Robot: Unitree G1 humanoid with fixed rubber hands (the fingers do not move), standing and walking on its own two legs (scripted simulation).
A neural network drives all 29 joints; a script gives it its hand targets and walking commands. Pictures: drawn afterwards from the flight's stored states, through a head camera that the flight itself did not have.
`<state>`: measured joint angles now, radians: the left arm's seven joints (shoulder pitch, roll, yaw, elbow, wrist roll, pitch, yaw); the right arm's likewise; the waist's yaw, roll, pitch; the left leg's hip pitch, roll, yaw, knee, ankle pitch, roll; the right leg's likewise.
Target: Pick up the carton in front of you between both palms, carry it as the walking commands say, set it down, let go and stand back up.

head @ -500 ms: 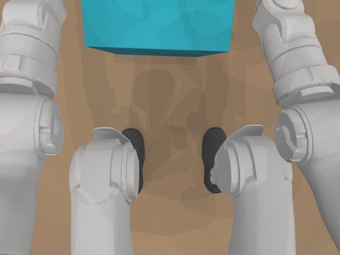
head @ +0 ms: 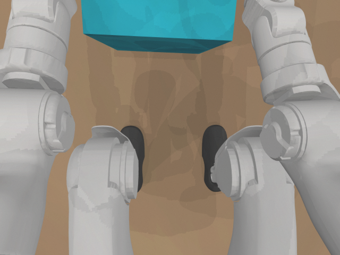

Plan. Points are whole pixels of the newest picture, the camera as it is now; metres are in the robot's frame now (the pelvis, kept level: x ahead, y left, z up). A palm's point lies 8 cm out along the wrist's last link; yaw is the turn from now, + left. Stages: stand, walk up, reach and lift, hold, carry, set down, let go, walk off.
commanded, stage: reach and lift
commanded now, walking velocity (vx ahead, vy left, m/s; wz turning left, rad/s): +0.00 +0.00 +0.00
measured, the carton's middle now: out of the picture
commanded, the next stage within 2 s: none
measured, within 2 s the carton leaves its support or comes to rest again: leaves its support in 0.10 s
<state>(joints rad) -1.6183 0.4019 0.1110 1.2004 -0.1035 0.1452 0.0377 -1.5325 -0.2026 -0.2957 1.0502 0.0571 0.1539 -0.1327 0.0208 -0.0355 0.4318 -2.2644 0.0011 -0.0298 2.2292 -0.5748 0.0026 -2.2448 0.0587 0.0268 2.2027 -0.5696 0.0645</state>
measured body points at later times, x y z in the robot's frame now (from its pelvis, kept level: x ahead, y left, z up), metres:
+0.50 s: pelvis +0.00 -0.01 +0.08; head +0.28 +0.03 +0.43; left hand +0.52 +0.20 +0.00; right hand +0.53 -0.10 +0.00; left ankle +0.11 +0.12 -0.33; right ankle +0.12 -0.13 -0.33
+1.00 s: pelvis +0.02 -0.01 +0.19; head +0.24 +0.02 +0.59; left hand +0.48 +0.19 +0.15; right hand +0.50 -0.11 +0.15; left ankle +0.11 +0.12 -0.33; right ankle +0.12 -0.13 -0.33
